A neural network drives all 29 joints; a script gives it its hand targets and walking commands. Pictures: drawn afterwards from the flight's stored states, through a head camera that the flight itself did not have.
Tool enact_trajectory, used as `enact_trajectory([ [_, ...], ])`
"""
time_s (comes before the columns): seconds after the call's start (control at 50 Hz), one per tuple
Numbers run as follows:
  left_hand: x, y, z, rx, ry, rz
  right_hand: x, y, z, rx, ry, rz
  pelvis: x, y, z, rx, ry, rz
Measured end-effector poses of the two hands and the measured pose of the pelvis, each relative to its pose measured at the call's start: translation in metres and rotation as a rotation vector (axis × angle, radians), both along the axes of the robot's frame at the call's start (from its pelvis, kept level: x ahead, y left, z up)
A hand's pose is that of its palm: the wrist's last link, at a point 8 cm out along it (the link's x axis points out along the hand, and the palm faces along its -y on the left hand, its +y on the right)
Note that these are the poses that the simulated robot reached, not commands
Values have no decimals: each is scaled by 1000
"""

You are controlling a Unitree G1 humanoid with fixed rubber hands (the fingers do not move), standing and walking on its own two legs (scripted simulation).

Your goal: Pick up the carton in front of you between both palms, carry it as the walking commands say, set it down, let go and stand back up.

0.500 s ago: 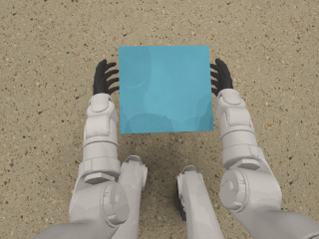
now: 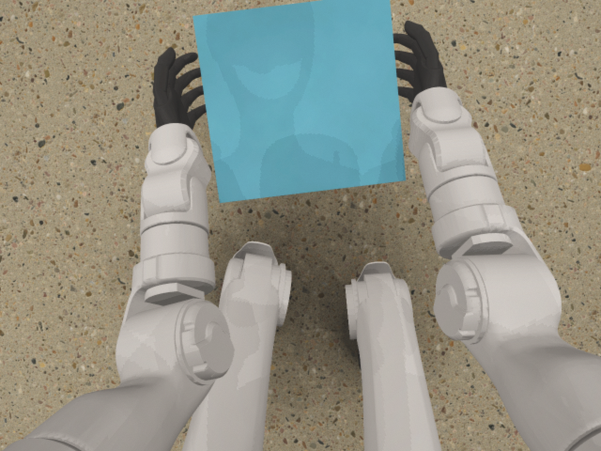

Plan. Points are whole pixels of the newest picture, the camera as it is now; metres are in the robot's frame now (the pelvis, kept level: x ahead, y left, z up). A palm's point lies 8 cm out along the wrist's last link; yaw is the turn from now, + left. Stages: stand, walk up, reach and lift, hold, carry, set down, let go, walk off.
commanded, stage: set down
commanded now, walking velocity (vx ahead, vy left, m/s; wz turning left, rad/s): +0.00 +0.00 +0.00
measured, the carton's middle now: (300, 120) +0.49 +0.07 -0.21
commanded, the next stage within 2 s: none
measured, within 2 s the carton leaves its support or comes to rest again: rests again in 0.88 s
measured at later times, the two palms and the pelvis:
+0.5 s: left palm (197, 131) +0.46 +0.22 -0.22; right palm (391, 100) +0.54 -0.06 -0.24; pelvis -0.01 -0.01 -0.08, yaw +2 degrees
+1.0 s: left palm (200, 135) +0.46 +0.22 -0.25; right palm (391, 104) +0.54 -0.07 -0.26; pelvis -0.01 -0.01 -0.09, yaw +2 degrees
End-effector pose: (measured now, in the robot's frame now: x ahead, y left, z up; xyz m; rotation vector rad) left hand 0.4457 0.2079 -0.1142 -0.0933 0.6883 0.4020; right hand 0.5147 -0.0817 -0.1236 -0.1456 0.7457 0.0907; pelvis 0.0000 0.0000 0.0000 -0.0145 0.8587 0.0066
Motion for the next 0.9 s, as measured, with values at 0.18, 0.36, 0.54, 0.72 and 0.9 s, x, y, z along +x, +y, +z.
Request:
enact_trajectory([
  [0.18, 3, 4, -57, 7, 17, 22, 12, 6, -57, -13, 9, 42, -8, -3, -38, 11, -6, -11],
  [0.36, 8, 8, -107, 19, 68, 11, 21, 15, -109, -17, 26, 85, -12, -3, -68, 22, -47, -25],
  [0.54, 14, 8, -111, 17, 64, 34, 26, 16, -122, -14, 25, 100, -6, -7, -78, 49, -52, -24],
  [0.72, 13, 5, -122, 7, 93, -7, 25, 9, -132, -26, 52, 105, -4, -11, -81, 55, -58, -33],
  [0.9, 11, 10, -130, 11, 109, -17, 24, 12, -140, -15, 63, 126, -5, -11, -86, 60, -79, -35],
])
